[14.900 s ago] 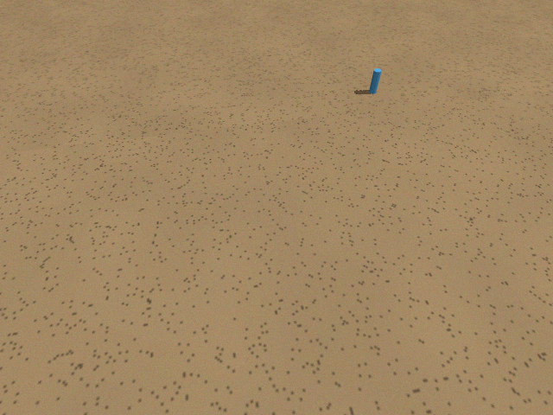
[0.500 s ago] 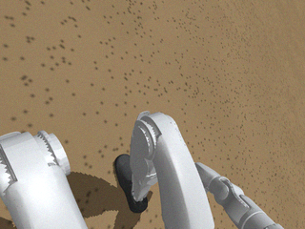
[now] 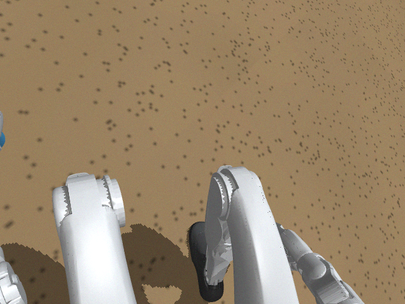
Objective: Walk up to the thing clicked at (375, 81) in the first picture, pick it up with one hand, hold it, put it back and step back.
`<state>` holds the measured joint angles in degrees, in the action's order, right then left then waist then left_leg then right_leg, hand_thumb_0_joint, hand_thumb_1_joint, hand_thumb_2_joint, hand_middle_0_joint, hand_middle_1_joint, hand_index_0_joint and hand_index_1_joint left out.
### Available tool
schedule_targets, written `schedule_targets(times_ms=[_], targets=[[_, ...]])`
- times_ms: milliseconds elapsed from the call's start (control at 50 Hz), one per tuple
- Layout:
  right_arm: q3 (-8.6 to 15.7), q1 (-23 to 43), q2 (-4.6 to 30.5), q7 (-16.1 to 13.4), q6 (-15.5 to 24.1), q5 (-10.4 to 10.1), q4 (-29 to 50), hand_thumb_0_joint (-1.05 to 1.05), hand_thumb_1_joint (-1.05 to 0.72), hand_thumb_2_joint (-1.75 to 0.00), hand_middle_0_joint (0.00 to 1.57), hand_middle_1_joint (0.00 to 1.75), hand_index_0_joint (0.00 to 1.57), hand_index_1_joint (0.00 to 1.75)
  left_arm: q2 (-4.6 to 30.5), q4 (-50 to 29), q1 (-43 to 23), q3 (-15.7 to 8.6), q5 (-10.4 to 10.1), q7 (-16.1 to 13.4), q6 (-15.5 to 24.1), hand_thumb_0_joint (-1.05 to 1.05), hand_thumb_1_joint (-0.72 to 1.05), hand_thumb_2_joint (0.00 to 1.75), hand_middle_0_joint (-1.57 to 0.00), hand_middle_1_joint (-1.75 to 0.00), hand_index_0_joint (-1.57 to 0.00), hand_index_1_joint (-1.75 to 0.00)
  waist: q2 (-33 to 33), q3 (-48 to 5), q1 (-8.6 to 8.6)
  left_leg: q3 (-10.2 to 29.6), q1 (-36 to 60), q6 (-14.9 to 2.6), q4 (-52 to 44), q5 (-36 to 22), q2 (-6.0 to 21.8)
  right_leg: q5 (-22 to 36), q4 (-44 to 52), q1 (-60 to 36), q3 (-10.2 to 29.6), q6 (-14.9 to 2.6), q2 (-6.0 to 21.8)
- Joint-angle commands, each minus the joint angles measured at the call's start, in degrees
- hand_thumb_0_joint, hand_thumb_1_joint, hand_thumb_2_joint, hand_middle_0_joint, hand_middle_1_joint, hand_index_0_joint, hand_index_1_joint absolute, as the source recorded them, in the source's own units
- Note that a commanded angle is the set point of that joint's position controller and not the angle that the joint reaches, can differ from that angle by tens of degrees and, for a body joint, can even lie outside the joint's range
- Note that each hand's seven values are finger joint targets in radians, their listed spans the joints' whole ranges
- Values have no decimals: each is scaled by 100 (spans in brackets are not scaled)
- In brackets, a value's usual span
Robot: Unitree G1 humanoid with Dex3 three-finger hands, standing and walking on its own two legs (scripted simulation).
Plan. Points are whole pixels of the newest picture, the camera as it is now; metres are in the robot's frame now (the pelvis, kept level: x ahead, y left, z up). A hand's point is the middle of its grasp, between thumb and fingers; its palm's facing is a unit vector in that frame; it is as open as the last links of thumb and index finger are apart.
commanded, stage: settle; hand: left
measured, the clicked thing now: out of the picture +0.39 +0.37 -0.10
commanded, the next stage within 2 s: lift in 1.26 s
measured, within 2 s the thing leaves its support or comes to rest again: neither
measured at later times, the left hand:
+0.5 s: hand out of the picture +0.39 +0.34 -0.01, palm faces +0.44 -0.90 -0.02, open 6.8 cm
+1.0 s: hand out of the picture +0.39 +0.34 +0.03, palm faces +0.45 -0.89 -0.02, open 6.8 cm
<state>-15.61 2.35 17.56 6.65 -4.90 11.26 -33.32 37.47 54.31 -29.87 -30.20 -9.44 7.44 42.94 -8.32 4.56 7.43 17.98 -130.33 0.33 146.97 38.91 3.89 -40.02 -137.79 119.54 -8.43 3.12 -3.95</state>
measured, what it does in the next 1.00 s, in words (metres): rises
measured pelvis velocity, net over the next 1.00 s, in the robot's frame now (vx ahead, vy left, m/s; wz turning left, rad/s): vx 0.01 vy -0.02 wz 0.12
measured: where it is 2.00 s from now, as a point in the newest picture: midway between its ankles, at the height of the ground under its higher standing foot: (158, 286)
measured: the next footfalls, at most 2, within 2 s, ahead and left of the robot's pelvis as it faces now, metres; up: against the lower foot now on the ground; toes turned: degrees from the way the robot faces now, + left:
none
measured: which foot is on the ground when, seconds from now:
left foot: down 0.00-1.00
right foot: down 0.00-1.00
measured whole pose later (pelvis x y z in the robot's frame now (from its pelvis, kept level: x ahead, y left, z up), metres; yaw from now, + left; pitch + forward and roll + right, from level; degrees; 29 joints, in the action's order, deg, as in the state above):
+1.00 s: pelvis +0.01 -0.02 +0.06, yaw +7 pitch +30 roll -7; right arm -3.3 -2.8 16.0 2.7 -3.2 5.0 -38.0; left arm 27.0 48.0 -31.8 -32.1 -9.9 12.0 33.0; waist -2.0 -4.3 4.8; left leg 10.1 -125.4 2.4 133.3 38.4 4.6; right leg -41.4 -130.8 119.4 -3.5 1.8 -1.1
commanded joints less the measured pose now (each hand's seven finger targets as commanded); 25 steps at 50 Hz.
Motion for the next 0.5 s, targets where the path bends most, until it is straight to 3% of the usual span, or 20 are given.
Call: schedule_targets(times_ms=[0,40,60,80,140,180,240,300,340,380,400,420,460,480], targets=[[848,-407,1603,-155,49,-155,245,0,-87,-89,20,30,20,30,890,-1311,-1455,-10,-95,29,169,0,55,139,-142,-151,-143,-151,2475,-3261,183,-722,2541,-3,-2105,6,50,677,1256,-727,-543,-498,-141],[948,-458,1610,-190,27,-208,246,0,-86,-89,20,30,20,30,1077,-1448,-1354,-166,-62,46,97,0,56,140,-141,-151,-143,-152,2608,-3542,32,-748,2803,21,-2209,-171,47,754,1257,-787,-494,-514,-113],[974,-439,1558,-197,32,-232,286,0,-86,-89,20,30,20,30,932,-1325,-1246,-70,-50,75,44,0,55,139,-142,-151,-143,-151,2557,-3570,14,-788,2793,9,-2231,-140,44,701,1267,-710,-465,-531,-109],[991,-476,1525,-199,37,-262,265,0,-86,-89,20,30,20,30,921,-1573,-1525,-76,-100,102,56,0,56,141,-143,-153,-145,-153,2572,-3604,52,-803,2738,5,-2274,-93,21,673,1293,-747,-454,-529,-91],[1078,-607,1453,-244,52,-325,173,0,-86,-89,20,30,20,30,965,-1723,-1532,-163,-144,145,-12,0,55,140,-141,-152,-142,-152,2551,-3845,-56,-931,2837,-22,-2253,-297,-2,809,1376,-876,-342,-537,-78],[1115,-633,1406,-264,63,-368,216,0,-87,-89,20,30,20,30,726,-1375,-1252,-94,-177,225,-100,0,56,139,-141,-151,-143,-151,2291,-3803,-18,-975,2715,-53,-2231,-327,-11,840,1465,-933,-297,-520,-66],[1201,-747,1355,-310,75,-403,91,0,-86,-89,20,30,20,30,995,-1728,-1515,-320,-199,271,-103,0,55,138,-139,-150,-141,-150,2338,-4058,-148,-1061,2811,-59,-2277,-412,-20,850,1520,-1074,-216,-518,-45],[1239,-740,1301,-310,103,-451,140,0,-86,-89,20,30,20,30,527,-1266,-1196,-125,-208,322,-236,0,56,138,-139,-149,-141,-150,2110,-3882,-79,-1091,2714,-68,-2384,-317,-32,724,1613,-1041,-229,-512,-27],[1315,-853,1322,-338,99,-463,38,0,-87,-89,20,30,20,30,966,-1903,-1589,-423,-236,337,-175,0,51,137,-139,-149,-140,-149,2176,-4204,-189,-1155,2800,-74,-2372,-480,-37,858,1667,-1284,-152,-500,-9],[1365,-908,1286,-340,100,-469,22,0,-87,-89,20,30,20,30,748,-1861,-1522,-309,-236,426,-251,0,53,133,-137,-147,-139,-146,2173,-4351,-194,-1196,2859,-75,-2362,-630,-42,979,1661,-1349,-110,-497,14],[1372,-916,1268,-347,107,-493,-25,0,-87,-89,20,30,20,30,725,-1625,-1308,-371,-233,442,-318,0,52,134,-137,-147,-139,-146,2136,-4256,-256,-1207,2916,-76,-2406,-662,-34,982,1666,-1269,-101,-500,16],[1366,-932,1244,-352,114,-501,-5,0,-87,-89,20,30,20,30,629,-1574,-1329,-348,-251,448,-349,0,51,134,-136,-146,-138,-146,2044,-4178,-193,-1205,2827,-80,-2404,-662,-35,965,1699,-1289,-114,-496,14],[1395,-936,1248,-371,120,-532,-10,0,-87,-89,20,30,20,30,651,-1615,-1316,-420,-274,445,-383,0,51,135,-135,-146,-137,-146,1986,-4223,-244,-1230,2796,-91,-2453,-673,-42,972,1752,-1383,-86,-490,35],[1446,-976,1268,-372,125,-518,-7,0,-87,-89,20,30,20,30,826,-2027,-1574,-486,-261,447,-359,0,51,133,-135,-145,-136,-145,2043,-4397,-294,-1260,2823,-92,-2443,-712,-42,1007,1796,-1539,-57,-478,44]])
